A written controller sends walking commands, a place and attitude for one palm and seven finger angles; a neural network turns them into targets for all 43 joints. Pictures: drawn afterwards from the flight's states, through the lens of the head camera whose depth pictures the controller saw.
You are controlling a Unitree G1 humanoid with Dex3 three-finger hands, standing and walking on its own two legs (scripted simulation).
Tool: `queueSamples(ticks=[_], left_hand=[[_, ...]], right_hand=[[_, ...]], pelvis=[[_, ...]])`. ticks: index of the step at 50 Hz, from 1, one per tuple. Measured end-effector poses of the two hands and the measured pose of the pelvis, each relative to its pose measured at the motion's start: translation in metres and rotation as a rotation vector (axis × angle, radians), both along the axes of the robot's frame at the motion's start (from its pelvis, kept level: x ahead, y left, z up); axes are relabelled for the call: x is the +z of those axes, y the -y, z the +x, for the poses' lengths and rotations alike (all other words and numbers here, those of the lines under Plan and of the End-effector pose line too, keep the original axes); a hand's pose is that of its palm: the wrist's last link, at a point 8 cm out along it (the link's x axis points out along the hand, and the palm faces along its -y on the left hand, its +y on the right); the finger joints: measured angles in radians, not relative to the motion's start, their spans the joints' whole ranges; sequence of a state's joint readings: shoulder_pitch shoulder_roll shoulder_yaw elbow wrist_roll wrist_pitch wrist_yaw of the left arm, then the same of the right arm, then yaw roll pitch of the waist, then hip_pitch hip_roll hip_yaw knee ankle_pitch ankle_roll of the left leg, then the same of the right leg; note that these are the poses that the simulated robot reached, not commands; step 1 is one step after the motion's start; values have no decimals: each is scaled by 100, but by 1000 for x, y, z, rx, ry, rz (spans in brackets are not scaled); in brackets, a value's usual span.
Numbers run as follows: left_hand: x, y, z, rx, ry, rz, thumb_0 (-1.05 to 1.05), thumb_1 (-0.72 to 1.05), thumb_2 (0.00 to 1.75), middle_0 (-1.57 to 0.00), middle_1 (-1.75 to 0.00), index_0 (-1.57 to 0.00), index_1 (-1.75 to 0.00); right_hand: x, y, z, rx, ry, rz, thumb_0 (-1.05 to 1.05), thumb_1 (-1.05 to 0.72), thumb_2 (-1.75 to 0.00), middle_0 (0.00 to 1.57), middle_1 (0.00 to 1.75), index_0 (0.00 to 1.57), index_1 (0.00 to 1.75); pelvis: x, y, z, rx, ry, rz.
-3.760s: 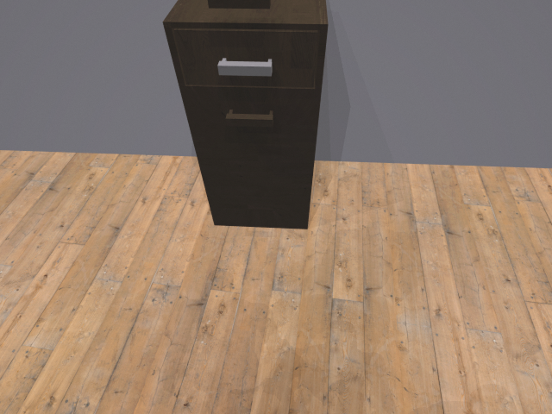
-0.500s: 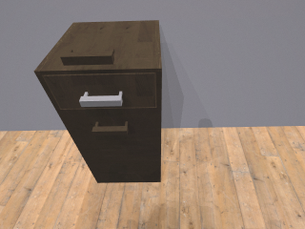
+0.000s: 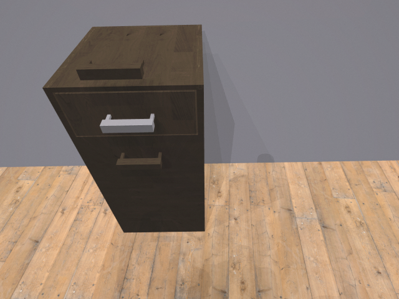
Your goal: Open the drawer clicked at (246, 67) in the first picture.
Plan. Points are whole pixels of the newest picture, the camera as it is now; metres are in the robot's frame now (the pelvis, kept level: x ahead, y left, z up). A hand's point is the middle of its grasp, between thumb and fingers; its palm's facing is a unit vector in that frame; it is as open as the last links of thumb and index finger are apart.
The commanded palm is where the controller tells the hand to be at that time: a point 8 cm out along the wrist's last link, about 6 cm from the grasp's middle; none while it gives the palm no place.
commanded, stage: come to a stop and stand still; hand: left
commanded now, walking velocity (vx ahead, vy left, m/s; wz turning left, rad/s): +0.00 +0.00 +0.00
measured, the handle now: (129, 121) +0.58 +0.24 +0.03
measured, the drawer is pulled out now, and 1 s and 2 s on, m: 0.00 0.00 0.00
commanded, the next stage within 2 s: look again from close up in 0.14 s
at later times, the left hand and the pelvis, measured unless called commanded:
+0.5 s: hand out of the picture +0.00 +0.14 -0.17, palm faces +0.03 -0.99 -0.17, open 7.4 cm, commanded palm none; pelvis +0.02 -0.01 +0.00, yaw +0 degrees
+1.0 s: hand out of the picture +0.11 +0.20 -0.12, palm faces -0.05 -0.89 -0.44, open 7.3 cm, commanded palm +0.14 +0.21 -0.05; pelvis +0.04 +0.00 +0.00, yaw -1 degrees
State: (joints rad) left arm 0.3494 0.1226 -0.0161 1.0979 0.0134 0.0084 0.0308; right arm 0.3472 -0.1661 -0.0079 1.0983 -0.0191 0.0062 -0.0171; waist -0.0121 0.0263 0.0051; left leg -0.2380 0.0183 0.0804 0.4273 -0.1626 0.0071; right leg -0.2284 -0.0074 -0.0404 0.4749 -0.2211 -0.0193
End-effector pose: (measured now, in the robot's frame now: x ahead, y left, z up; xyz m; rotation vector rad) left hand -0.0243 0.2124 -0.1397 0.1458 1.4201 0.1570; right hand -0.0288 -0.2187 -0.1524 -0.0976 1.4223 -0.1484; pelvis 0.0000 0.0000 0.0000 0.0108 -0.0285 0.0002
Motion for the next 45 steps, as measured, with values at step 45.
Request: queueSamples(ticks=[45], left_hand=[[0, 12, 45, 11, 7, -4, 1, 91, 90, -20, -30, -20, -30]], right_hand=[[1, -3, 57, 12, 18, 6, 1, -91, -90, 19, 30, 20, 30]], pelvis=[[2, 5, 41, -5, -25, -5]])
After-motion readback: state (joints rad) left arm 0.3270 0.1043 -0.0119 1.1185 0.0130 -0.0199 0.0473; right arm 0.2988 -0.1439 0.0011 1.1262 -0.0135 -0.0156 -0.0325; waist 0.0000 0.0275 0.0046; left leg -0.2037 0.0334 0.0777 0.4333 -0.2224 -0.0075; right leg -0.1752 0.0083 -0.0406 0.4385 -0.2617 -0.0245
